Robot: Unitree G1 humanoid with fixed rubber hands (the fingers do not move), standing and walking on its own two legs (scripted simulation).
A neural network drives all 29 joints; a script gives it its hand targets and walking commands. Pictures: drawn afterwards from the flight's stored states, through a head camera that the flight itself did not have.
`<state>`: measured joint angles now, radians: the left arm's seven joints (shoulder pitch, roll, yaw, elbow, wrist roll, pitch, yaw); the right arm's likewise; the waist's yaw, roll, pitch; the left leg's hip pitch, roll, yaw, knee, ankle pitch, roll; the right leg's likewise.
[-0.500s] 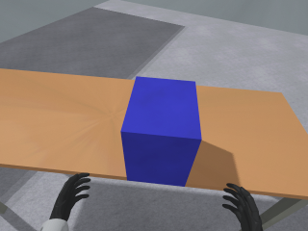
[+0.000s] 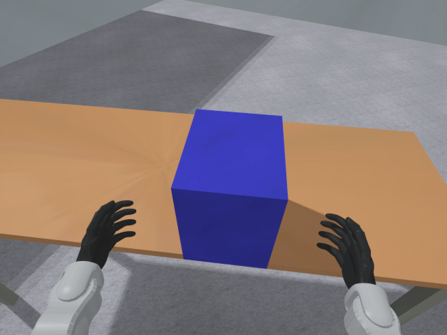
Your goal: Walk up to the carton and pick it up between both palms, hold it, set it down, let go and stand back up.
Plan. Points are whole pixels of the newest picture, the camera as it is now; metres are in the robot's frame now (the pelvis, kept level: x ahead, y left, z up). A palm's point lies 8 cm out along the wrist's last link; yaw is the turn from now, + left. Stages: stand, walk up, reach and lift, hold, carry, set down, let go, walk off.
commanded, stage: reach and lift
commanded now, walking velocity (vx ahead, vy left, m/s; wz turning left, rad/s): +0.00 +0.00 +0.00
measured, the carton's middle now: (231, 189) +0.40 +0.03 +0.04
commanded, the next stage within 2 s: none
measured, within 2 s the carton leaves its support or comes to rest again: neither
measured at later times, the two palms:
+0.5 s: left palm (104, 189) +0.31 +0.23 +0.13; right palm (355, 203) +0.33 -0.18 +0.12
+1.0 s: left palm (107, 136) +0.38 +0.24 +0.18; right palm (352, 150) +0.40 -0.17 +0.17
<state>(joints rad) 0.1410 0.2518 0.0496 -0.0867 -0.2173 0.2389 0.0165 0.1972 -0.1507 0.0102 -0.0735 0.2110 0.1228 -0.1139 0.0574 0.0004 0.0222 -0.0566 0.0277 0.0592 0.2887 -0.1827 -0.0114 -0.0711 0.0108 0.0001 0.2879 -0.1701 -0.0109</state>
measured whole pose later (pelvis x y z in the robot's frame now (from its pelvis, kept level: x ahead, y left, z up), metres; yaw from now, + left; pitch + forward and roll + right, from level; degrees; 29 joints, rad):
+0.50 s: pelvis -0.01 +0.00 +0.00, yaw +0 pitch -1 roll +0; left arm -0.27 0.24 0.21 -0.06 -0.16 0.61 0.00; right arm -0.28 -0.26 0.04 0.09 0.36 0.34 -0.18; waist 0.02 -0.02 0.03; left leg -0.10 0.04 0.06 0.30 -0.18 -0.01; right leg -0.11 0.02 0.01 0.28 -0.15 -0.01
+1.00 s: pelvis -0.01 +0.00 +0.00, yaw +0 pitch +1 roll -1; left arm -0.69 0.34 0.18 0.34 -0.17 0.65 0.02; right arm -0.72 -0.31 0.04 0.51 0.43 0.40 -0.16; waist 0.01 -0.02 -0.03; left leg -0.17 0.04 0.05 0.34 -0.19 -0.01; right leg -0.16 0.02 -0.01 0.29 -0.15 -0.01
